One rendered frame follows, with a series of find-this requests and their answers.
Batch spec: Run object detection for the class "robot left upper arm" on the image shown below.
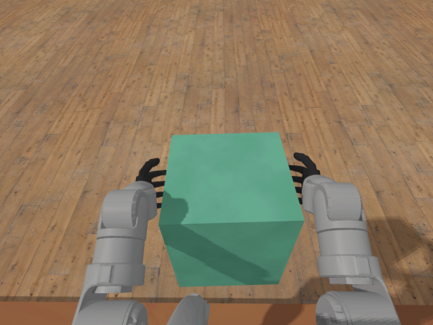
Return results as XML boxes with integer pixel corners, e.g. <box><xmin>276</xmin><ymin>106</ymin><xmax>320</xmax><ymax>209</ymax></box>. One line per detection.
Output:
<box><xmin>74</xmin><ymin>300</ymin><xmax>148</xmax><ymax>325</ymax></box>

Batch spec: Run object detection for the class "robot right upper arm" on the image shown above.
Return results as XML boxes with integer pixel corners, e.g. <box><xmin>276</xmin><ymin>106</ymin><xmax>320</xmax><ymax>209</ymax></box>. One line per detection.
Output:
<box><xmin>316</xmin><ymin>291</ymin><xmax>400</xmax><ymax>325</ymax></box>

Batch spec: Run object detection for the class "left robot hand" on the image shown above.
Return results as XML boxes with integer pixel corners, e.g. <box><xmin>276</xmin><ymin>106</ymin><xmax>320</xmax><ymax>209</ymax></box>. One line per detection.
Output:
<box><xmin>135</xmin><ymin>158</ymin><xmax>166</xmax><ymax>209</ymax></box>

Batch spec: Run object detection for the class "left robot forearm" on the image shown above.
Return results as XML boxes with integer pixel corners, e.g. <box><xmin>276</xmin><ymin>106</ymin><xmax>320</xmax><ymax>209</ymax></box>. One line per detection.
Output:
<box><xmin>72</xmin><ymin>181</ymin><xmax>157</xmax><ymax>325</ymax></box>

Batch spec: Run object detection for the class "carton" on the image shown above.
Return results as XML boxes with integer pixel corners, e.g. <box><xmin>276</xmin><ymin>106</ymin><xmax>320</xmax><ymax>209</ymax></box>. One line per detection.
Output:
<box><xmin>158</xmin><ymin>132</ymin><xmax>304</xmax><ymax>287</ymax></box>

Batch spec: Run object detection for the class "right robot forearm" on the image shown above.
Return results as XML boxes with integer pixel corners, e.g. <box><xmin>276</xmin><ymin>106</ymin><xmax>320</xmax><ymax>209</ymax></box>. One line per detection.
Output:
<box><xmin>302</xmin><ymin>175</ymin><xmax>401</xmax><ymax>325</ymax></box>

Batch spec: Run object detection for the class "right robot hand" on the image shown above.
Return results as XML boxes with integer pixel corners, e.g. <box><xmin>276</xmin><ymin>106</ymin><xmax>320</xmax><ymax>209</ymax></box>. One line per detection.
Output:
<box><xmin>288</xmin><ymin>152</ymin><xmax>320</xmax><ymax>204</ymax></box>

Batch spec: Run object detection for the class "left robot thigh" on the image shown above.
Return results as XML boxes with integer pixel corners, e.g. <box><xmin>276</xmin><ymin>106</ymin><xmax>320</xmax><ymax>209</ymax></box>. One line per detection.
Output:
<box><xmin>167</xmin><ymin>295</ymin><xmax>210</xmax><ymax>325</ymax></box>

